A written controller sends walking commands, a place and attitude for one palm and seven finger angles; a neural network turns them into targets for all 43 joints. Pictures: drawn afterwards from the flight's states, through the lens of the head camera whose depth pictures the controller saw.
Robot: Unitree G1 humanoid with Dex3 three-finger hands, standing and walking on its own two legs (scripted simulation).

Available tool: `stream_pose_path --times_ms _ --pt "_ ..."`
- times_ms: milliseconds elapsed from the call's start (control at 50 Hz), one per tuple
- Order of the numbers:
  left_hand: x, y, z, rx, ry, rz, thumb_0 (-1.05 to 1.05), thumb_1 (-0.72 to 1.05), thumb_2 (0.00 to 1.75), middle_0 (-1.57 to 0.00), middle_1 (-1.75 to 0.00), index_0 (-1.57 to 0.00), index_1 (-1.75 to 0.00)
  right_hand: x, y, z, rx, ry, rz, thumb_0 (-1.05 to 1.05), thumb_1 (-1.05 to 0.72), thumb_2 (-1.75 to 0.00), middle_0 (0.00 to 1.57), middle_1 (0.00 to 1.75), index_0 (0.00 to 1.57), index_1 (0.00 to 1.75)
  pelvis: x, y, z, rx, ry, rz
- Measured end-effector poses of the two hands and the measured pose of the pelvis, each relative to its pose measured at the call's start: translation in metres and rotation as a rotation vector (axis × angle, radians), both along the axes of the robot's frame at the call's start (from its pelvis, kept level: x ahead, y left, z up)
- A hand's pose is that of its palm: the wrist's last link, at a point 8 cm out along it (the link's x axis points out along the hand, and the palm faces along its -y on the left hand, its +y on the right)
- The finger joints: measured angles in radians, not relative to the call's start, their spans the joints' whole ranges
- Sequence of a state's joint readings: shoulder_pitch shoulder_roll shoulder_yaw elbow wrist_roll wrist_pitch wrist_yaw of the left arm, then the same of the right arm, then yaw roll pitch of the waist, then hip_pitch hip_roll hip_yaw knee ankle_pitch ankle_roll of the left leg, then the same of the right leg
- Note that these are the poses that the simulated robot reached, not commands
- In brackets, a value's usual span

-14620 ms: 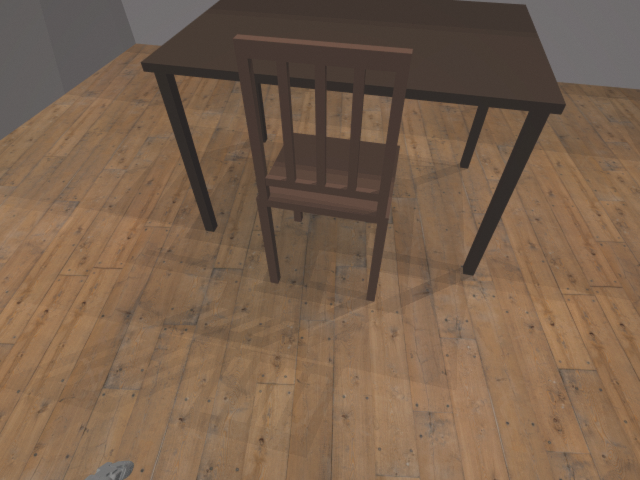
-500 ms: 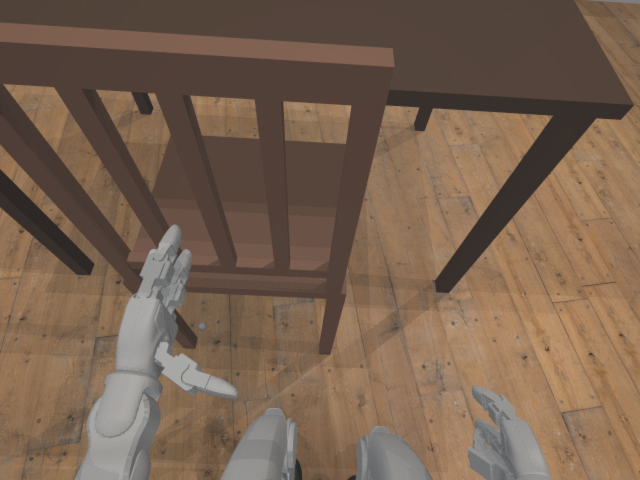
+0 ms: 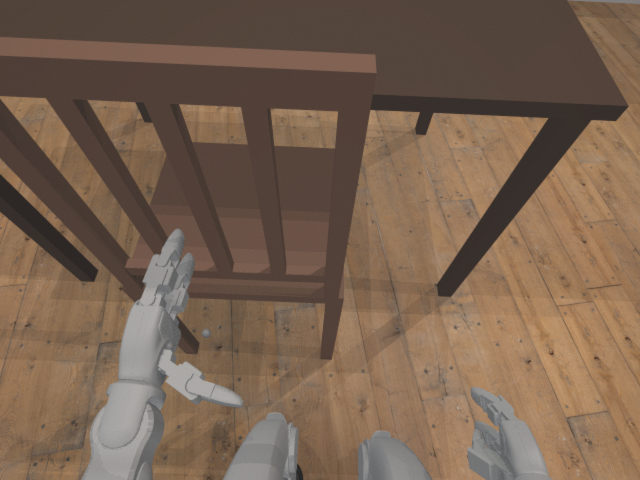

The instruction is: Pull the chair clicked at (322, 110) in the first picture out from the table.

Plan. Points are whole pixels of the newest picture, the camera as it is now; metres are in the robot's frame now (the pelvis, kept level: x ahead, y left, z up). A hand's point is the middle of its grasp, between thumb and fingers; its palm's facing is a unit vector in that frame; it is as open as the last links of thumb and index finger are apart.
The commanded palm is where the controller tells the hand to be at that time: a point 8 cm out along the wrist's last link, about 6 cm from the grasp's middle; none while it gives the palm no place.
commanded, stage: aim the fingers beside a spindle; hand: left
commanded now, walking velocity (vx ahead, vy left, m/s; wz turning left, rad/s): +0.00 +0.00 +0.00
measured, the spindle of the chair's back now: (202, 205) +0.44 +0.18 +0.04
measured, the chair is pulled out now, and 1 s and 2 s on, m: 0.00 0.00 0.00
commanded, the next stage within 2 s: none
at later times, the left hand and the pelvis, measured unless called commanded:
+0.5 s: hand (205, 340) +0.27 +0.15 +0.02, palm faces -0.01 -1.00 -0.02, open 17.0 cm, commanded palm +0.26 +0.22 +0.03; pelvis +0.00 -0.01 +0.00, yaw +0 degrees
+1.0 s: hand (179, 324) +0.29 +0.18 +0.03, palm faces +0.04 -1.00 -0.06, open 17.0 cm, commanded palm +0.26 +0.21 +0.02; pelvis +0.00 +0.00 +0.00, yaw +0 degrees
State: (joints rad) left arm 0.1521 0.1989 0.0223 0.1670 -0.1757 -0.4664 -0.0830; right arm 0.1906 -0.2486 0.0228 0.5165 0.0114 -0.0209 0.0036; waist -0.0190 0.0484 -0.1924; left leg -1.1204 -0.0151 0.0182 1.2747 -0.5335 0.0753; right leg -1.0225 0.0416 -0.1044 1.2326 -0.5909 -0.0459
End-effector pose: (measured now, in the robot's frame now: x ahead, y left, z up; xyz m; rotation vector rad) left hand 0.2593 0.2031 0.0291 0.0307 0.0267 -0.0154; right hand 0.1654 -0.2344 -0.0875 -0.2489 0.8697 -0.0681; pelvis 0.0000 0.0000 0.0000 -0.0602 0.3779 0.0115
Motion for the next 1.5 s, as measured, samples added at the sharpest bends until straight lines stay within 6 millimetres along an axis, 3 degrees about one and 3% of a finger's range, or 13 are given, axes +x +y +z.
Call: stream_pose_path --times_ms 120,300,460,620,780,940,1020,1120,1200,1280,1360,1420,1500 --pt "0.003 -0.001 -0.014 -0.005 0.052 0.009 -0.01 -0.50 0.30 -0.06 -0.08 -0.06 -0.08 0.000 -0.008 -0.001 -0.007 -0.003 -0.009 0.01 -0.91 -0.90 0.20 0.30 0.21 0.30 -0.001 -0.006 -0.002 0.005 0.004 -0.003" --pt "0.006 0.008 0.009 0.020 -0.020 0.024 -0.01 -0.50 0.30 -0.06 -0.08 -0.06 -0.08 -0.003 -0.014 -0.001 0.001 0.006 -0.017 0.01 -0.91 -0.90 0.20 0.30 0.21 0.30 0.002 -0.011 0.002 0.009 -0.002 -0.003" --pt "-0.004 0.001 -0.018 -0.021 0.092 0.001 -0.01 -0.50 0.30 -0.06 -0.08 -0.06 -0.08 -0.005 -0.020 0.000 -0.013 -0.006 -0.035 0.01 -0.91 -0.90 0.20 0.30 0.21 0.30 0.002 -0.012 0.000 0.010 0.001 -0.009" --pt "-0.001 0.019 0.015 0.033 -0.063 0.043 -0.01 -0.50 0.30 -0.06 -0.08 -0.06 -0.08 -0.004 -0.016 -0.001 -0.011 -0.006 -0.015 0.01 -0.91 -0.90 0.20 0.30 0.20 0.30 0.001 -0.010 0.001 0.006 -0.005 -0.001" --pt "-0.004 -0.001 -0.026 -0.052 0.118 -0.036 -0.01 -0.50 0.30 -0.05 -0.08 -0.05 -0.08 -0.004 -0.011 0.000 -0.014 -0.025 -0.027 0.01 -0.91 -0.90 0.20 0.30 0.21 0.30 -0.002 -0.005 -0.002 0.000 0.004 -0.003" --pt "0.000 0.016 0.023 0.036 -0.108 0.045 -0.01 -0.50 0.30 -0.06 -0.08 -0.06 -0.08 -0.007 -0.003 0.001 -0.005 -0.009 -0.008 0.01 -0.91 -0.90 0.20 0.30 0.20 0.30 -0.002 -0.001 0.001 0.002 -0.003 -0.007" --pt "0.003 0.028 -0.002 0.013 0.012 0.050 -0.01 -0.50 0.30 -0.06 -0.08 -0.06 -0.08 -0.006 0.001 -0.002 0.014 0.000 -0.004 0.01 -0.91 -0.90 0.20 0.30 0.21 0.30 -0.003 0.001 -0.001 -0.001 0.000 -0.001" --pt "-0.008 0.004 -0.036 -0.068 0.159 -0.036 -0.01 -0.50 0.30 -0.05 -0.08 -0.05 -0.08 -0.007 0.000 0.001 -0.016 -0.011 -0.019 0.01 -0.90 -0.90 0.20 0.30 0.21 0.30 -0.003 0.003 -0.002 -0.009 0.007 0.000" --pt "-0.009 -0.006 0.003 -0.052 -0.014 -0.039 -0.01 -0.50 0.30 -0.06 -0.08 -0.06 -0.08 -0.007 0.000 0.006 -0.037 -0.017 -0.023 0.01 -0.91 -0.90 0.20 0.30 0.21 0.30 -0.001 0.005 0.001 -0.007 0.003 -0.006" --pt "0.002 0.014 0.031 0.039 -0.147 0.029 -0.01 -0.50 0.30 -0.06 -0.08 -0.06 -0.08 -0.006 0.003 0.003 -0.015 -0.002 -0.003 0.01 -0.91 -0.90 0.20 0.30 0.20 0.30 0.000 0.005 0.002 -0.005 0.000 -0.002" --pt "0.012 0.027 -0.009 0.013 0.037 0.050 -0.01 -0.50 0.30 -0.06 -0.08 -0.06 -0.08 -0.005 0.005 -0.003 0.012 0.011 0.000 0.01 -0.91 -0.90 0.20 0.30 0.21 0.30 -0.003 0.005 -0.001 -0.003 0.003 0.001" --pt "0.002 0.013 -0.039 -0.055 0.185 0.001 -0.01 -0.50 0.30 -0.05 -0.08 -0.05 -0.08 -0.004 0.004 -0.001 0.006 0.003 -0.015 0.01 -0.90 -0.90 0.20 0.30 0.21 0.30 -0.002 0.005 -0.002 -0.006 0.010 -0.001" --pt "-0.012 -0.011 -0.014 -0.079 0.092 -0.049 -0.01 -0.50 0.30 -0.05 -0.08 -0.05 -0.08 -0.004 0.001 0.006 -0.020 -0.015 -0.032 0.01 -0.91 -0.90 0.20 0.30 0.21 0.30 0.002 0.005 0.002 -0.004 0.006 -0.009"
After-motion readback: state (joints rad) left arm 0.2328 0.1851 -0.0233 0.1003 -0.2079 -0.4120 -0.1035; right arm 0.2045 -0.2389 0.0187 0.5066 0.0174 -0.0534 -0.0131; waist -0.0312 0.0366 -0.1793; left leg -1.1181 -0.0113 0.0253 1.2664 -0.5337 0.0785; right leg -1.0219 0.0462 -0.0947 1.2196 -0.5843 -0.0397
